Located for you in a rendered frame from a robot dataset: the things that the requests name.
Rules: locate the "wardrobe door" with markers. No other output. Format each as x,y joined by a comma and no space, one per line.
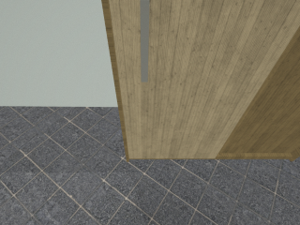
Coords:
271,122
207,60

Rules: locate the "handle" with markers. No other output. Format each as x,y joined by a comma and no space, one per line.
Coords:
144,20

